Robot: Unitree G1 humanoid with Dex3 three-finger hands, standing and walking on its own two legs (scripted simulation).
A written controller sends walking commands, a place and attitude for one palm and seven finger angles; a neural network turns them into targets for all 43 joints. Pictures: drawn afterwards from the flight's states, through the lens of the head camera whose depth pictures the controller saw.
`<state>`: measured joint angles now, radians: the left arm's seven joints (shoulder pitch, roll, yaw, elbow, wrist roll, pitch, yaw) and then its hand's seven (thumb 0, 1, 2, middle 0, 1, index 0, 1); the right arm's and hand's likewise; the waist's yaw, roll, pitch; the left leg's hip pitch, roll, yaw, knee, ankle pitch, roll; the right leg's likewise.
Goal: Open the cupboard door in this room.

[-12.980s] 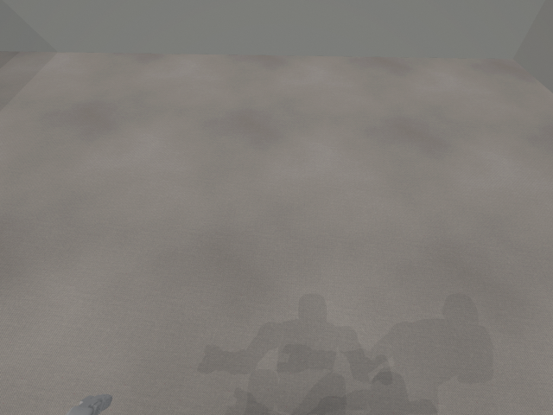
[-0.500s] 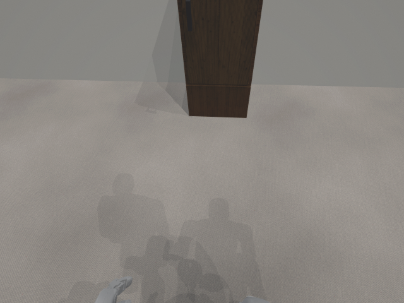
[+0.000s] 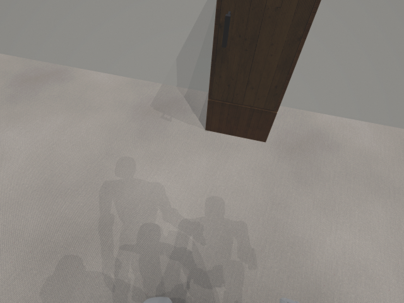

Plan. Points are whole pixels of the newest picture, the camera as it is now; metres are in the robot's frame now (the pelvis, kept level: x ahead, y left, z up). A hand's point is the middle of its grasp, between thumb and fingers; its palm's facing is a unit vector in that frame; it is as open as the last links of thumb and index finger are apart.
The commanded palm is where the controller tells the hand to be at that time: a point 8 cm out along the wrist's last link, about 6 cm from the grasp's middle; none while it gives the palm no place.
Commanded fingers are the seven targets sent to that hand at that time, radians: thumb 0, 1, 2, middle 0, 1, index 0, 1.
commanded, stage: stand and wait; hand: left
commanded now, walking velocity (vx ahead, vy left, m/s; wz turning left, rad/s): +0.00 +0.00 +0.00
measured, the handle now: (226, 29) +1.20 +0.04 -0.04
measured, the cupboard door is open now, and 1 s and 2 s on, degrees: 0 0 0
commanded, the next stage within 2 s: turn or walk to find it in 1.04 s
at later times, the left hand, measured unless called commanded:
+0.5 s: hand out of the picture +0.05 +0.14 -0.16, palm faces +0.03 -0.98 -0.20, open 7.3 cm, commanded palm none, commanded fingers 0.00 0.90 0.90 -0.20 -0.30 -0.20 -0.30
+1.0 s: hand out of the picture +0.03 +0.10 -0.17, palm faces +0.08 -0.98 -0.16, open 7.3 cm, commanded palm none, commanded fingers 0.00 0.90 0.90 -0.20 -0.30 -0.20 -0.30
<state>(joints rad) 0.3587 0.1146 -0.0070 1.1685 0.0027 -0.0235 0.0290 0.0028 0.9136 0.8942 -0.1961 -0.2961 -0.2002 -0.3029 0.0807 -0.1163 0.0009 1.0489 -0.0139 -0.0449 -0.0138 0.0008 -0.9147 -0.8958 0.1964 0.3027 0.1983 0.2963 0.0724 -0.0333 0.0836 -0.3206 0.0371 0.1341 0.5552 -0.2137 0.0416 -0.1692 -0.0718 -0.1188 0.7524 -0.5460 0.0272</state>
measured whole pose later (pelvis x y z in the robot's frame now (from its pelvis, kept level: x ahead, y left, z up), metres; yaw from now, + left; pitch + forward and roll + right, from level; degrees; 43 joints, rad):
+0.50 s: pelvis +0.05 -0.04 +0.01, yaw +1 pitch -1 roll +1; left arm 0.28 0.15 0.00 1.14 0.01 -0.02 0.03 0.00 0.92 0.89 -0.19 -0.30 -0.20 -0.30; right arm 0.30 -0.16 -0.01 1.18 -0.01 -0.01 -0.02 0.00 -0.92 -0.90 0.20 0.30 0.20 0.30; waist -0.01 0.01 0.02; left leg -0.17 0.06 0.11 0.40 -0.20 -0.03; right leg -0.12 -0.04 -0.11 0.43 -0.29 -0.01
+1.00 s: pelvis +0.07 -0.05 +0.01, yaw +1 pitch -2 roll +1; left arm 0.33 0.10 0.00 1.15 0.01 -0.02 0.04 0.00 0.91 0.89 -0.20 -0.30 -0.20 -0.30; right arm 0.27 -0.13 -0.02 1.17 -0.01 0.00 -0.04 0.01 -0.93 -0.90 0.20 0.30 0.20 0.30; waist 0.01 0.01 0.03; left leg -0.15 0.08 0.09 0.42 -0.23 -0.05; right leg -0.07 -0.01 -0.13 0.42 -0.31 -0.03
